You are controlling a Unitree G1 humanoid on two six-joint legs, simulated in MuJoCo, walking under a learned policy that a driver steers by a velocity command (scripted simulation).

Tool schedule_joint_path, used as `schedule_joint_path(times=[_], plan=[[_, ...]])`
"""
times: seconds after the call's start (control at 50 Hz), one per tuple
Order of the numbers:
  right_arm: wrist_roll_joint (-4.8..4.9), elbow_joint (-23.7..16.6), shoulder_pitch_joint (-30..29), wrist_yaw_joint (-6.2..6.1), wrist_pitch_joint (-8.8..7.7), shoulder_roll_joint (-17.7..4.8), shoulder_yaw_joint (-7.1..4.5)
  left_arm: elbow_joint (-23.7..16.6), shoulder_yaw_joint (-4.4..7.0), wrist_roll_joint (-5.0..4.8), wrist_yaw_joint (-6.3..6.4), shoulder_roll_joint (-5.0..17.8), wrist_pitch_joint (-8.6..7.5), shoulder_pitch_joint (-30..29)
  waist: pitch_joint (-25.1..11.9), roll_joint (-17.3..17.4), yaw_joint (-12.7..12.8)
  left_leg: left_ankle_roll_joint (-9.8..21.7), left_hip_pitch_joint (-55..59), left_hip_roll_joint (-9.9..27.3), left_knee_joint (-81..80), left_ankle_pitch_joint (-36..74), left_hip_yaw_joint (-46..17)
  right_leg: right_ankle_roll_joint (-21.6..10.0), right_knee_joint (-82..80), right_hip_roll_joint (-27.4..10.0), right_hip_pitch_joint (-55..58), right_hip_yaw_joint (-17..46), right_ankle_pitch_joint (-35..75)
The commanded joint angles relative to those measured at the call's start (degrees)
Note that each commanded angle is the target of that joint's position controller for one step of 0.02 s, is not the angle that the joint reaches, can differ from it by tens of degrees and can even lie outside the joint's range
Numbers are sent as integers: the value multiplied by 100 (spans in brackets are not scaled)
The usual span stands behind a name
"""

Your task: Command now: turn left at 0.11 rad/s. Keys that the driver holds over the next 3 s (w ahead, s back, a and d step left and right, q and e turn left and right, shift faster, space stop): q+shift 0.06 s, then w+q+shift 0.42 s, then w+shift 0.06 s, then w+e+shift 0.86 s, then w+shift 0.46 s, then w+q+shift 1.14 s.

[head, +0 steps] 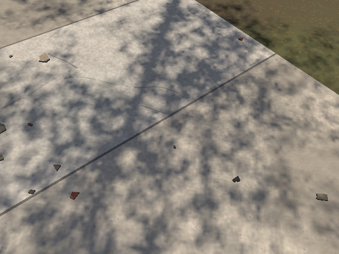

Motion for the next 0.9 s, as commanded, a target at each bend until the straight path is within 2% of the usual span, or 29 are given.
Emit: schedule_joint_path(times=[0.02, 0.06, 0.1, 0.12, 0.14, 0.16, 0.18, 0.2, 0.22, 0.24, 0.26, 0.3, 0.38, 0.48, 0.52, 0.56, 0.58, 0.6, 0.62, 0.64, 0.66, 0.68, 0.7, 0.72, 0.76, 0.78, 0.82, 0.86, 0.9], plan=[[27, -145, 20, 65, -33, -1014, -259, -213, -25, -32, 93, 271, 12, 41, -254, 1468, 87, 704, 652, 890, -506, 1771, -1519, 58, -958, -135, 20, -681, -308], [40, -31, 395, 135, 49, -1289, -419, -249, -38, -104, 189, 352, -12, -103, -298, 1478, -43, 819, 1027, 1037, -359, 2243, -2028, -3, -1244, -57, -149, -611, -270], [40, 89, 616, 168, 120, -1313, -524, -312, -70, -63, 167, 382, -143, -66, -624, 1318, -31, 943, 984, 951, -772, -842, -2540, -141, -1651, -41, 130, -595, -500], [20, 56, 396, 191, 174, -1274, -557, -298, -89, -44, 150, 346, -214, 39, -479, 1338, 112, 898, 449, 834, -987, -2270, -2674, -270, -2087, -52, 566, -596, -431], [33, -54, -79, 204, 228, -1207, -578, -173, -115, -44, 166, 237, -275, 425, -223, 1288, 477, 665, -538, 546, -1007, -2748, -2510, -443, -2948, -61, 1531, -683, 40], [48, -226, -575, 179, 232, -1045, -580, 24, -75, -17, 232, 356, -337, 1073, 4, 1087, 910, 137, -1932, 53, -711, -2629, -2033, -607, -3787, -285, 3018, -636, 677], [138, -319, -516, 161, 179, -597, -516, 158, 59, 10, 334, 909, -396, 1493, -162, -214, 970, -251, -3190, -469, 1019, -2599, -983, -735, -4198, -1537, 4181, 365, -234], [159, -503, -578, 126, 97, -420, -432, -20, 145, 65, 371, 1288, -432, 896, -7, -990, 807, -166, -3978, -526, 2450, -1744, -284, -1108, -4512, -2996, 3551, 2312, -1483], [37, -531, -762, 167, 39, -782, -478, -97, 75, 122, 359, 914, -503, 483, 216, -260, 550, -127, -3849, 154, 3049, -1067, -396, -1209, -4454, -3007, 2827, 2135, -1685], [42, -454, -631, 278, 1, -821, -523, -156, -35, 104, 315, 538, -601, 208, 251, -244, 342, -127, -3720, 210, 3345, -710, -363, -1108, -4451, -2698, 2593, 1694, -1375], [27, -333, -411, 364, 6, -821, -539, -167, -79, 91, 265, 381, -694, 142, 210, -282, 243, -167, -3695, 238, 3688, -473, -271, -987, -4459, -2422, 2595, 1151, -852], [-54, -266, -280, 514, 56, -740, -531, -69, -79, 57, 230, 383, -821, 469, 175, -389, 299, -174, -3821, 371, 4344, -253, 17, -903, -4518, -2145, 2561, 360, -285], [-67, -539, -911, 664, 93, -603, -461, 248, -68, 91, 95, 378, -940, 1259, 492, -210, 544, -122, -4427, 565, 4748, 132, 199, -818, -4579, -2065, 2581, -481, 460], [-92, -948, -1865, 805, 57, -447, -298, 525, -126, 114, 88, 284, -1052, 1570, 985, -163, 650, 72, -4188, 684, 3480, 504, 854, -662, -4842, -1975, 2390, -1515, 1751], [-102, -1101, -2168, 830, 14, -262, -169, 724, -155, 133, 109, 294, -1070, 1847, 1035, -91, 686, 327, -3656, 564, 2700, 339, 1194, -640, -4856, -2064, 2436, -1776, 3165], [-110, -1038, -1941, 736, -12, -160, -87, 891, -186, 124, 143, 413, -1070, 1917, 694, -239, 423, 693, -2281, 72, 2056, 19, 1572, -683, -4401, -2189, 2410, -2080, 6714], [-133, -923, -1529, 656, -25, -301, -138, 996, -168, 129, 177, 629, -1018, 1952, 347, -472, 85, 811, -1611, -246, 1969, -363, 1619, -764, -3705, -2334, 2591, -2086, 8443], [-151, -690, -637, 562, -40, -555, -246, 1050, -122, 140, 208, 908, -939, 1867, -223, -663, -448, 930, -553, -450, 1881, -894, 1480, -863, -2522, -2485, 2535, -2042, 9286], [-158, -305, 657, 447, -79, -858, -391, 1053, -95, 72, 210, 1079, -889, 1703, -855, -608, -1124, 1067, 1134, -465, 1269, -814, 1124, -927, -1008, -2457, 1897, -1957, 8934], [-223, 2, 1537, 330, -124, -1367, -566, 920, -178, 25, 151, 713, -909, 1574, -1514, -218, -1408, 1148, 2976, 565, 904, -1548, -134, -904, 1019, -2014, 475, -1795, 5995], [-252, -31, 1419, 284, -187, -1778, -663, 621, -349, -298, -15, -173, -975, 1997, -2574, 1460, -675, 1353, 4447, 2645, 11, -3139, -3325, -692, 3379, -855, -1572, -1179, 84], [-205, -98, 1369, 267, -223, -1661, -675, 451, -164, -299, 28, 525, -1045, 1192, -2511, 365, -1032, 1101, 3701, 2625, -677, -2723, -3682, -884, 3801, -792, -1826, -133, 572], [-220, 173, 1088, 220, -287, -1399, -602, 319, -138, -335, 28, 396, -1046, 825, -1274, 332, -700, 956, 2691, 2416, -710, -1965, -2607, -878, 3642, -1030, -2115, -277, 1086], [-216, 252, 850, 228, -362, -1012, -517, 413, -191, -288, 2, 173, -1014, 1009, -516, 87, -372, 824, 1662, 2259, -943, -1286, -1855, -870, 3092, -1326, -1908, -389, 1288], [-128, 306, 380, 205, -493, -576, -380, 722, -210, -79, -106, -128, -744, 1524, -76, 422, 161, 480, 579, 1773, -1361, -1104, -674, -775, 2636, -1552, -1343, -424, 1444], [-79, 364, 417, 217, -557, -406, -334, 776, -199, -54, -153, -219, -627, 1603, 8, 543, 247, 392, 341, 1701, -1508, -933, -372, -743, 2580, -1597, -1247, -437, 1473], [41, 538, 494, 240, -671, -305, -313, 680, -163, -66, -215, -317, -495, 1246, 398, 591, 334, 38, 246, 1457, -1758, -105, 423, -690, 2398, -1622, -1701, -535, 1758], [32, 605, 506, 282, -753, -215, -286, 451, -179, -107, -243, -408, -456, 696, 628, 706, 331, -248, 62, 1106, -1912, 960, 1279, -700, 1899, -1491, -1878, -843, 2359], [19, 702, 635, 270, -801, -97, -238, 270, -210, -148, -268, -421, -493, 194, 747, 818, 268, -288, 196, 843, -1907, 2300, 1830, -773, 1267, -1281, -1969, -1275, 2883]])
Next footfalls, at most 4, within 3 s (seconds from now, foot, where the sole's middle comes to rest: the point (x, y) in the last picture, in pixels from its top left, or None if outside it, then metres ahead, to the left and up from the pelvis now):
0.18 right None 0.02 -0.10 -0.78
0.62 left None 0.33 0.26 -0.78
1.10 right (81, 187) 0.75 0.33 -0.78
1.50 left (56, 113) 1.16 0.52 -0.78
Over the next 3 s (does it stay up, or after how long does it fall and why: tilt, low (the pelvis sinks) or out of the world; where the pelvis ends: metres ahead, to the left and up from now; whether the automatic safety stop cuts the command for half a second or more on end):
stays up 2.28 0.29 -0.01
